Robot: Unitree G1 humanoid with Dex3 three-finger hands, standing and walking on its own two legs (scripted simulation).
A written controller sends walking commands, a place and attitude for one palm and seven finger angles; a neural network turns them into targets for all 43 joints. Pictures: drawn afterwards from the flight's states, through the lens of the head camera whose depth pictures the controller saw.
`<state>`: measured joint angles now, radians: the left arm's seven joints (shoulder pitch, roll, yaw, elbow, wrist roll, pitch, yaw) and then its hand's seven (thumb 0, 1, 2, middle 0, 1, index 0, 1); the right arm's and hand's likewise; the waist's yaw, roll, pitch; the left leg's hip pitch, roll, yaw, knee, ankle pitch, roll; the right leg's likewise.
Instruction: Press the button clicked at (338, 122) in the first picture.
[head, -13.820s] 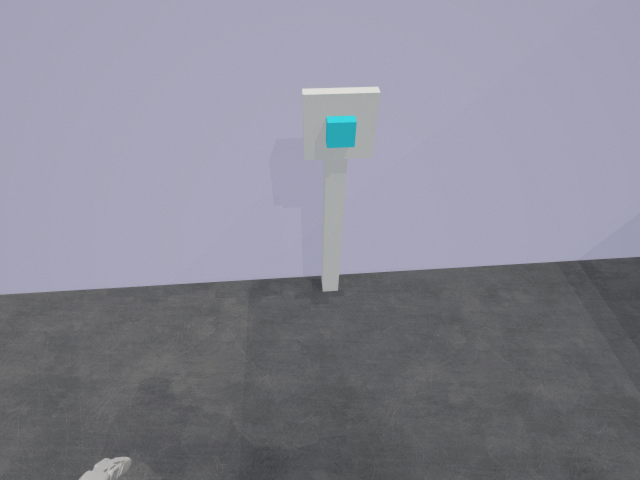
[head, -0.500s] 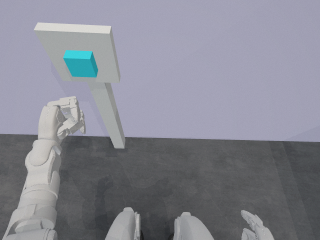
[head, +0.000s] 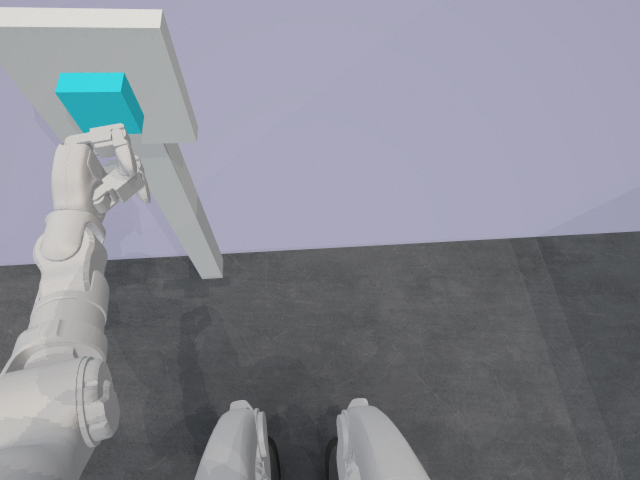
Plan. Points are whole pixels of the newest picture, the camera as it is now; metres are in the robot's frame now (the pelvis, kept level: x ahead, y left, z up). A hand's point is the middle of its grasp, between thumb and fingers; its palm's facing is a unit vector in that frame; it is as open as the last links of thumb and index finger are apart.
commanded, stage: aim a knuckle at the button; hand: left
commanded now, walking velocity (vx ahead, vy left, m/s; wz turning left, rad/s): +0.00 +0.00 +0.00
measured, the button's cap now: (103, 102) +0.56 +0.23 +0.07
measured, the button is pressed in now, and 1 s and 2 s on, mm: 0 0 8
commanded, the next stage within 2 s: press the button with the knuckle in 0.52 s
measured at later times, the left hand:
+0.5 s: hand (126, 191) +0.45 +0.21 +0.04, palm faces +0.04 -1.00 -0.03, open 3.1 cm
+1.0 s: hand (130, 168) +0.49 +0.21 +0.04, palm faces +0.04 -1.00 -0.02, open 3.1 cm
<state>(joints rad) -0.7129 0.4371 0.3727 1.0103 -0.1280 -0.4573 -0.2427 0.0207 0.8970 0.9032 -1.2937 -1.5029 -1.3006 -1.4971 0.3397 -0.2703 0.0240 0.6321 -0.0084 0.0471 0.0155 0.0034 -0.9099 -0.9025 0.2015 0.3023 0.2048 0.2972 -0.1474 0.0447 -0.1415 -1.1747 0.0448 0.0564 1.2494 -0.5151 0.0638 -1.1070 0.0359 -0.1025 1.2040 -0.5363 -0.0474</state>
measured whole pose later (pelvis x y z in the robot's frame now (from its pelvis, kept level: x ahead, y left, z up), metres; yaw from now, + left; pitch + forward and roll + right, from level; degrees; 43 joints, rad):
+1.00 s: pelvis +0.00 +0.00 +0.00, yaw +0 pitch +25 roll -4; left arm -0.77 0.46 0.38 1.09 -0.12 -0.46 -0.24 0.02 0.90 0.90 -1.30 -1.50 -1.30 -1.50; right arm 0.31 -0.26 0.04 0.63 -0.01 0.08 0.01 0.00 -0.91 -0.90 0.20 0.30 0.21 0.30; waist -0.16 0.04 -0.14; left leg -1.17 0.04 0.04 1.25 -0.52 0.07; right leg -1.09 0.04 -0.11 1.18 -0.54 -0.04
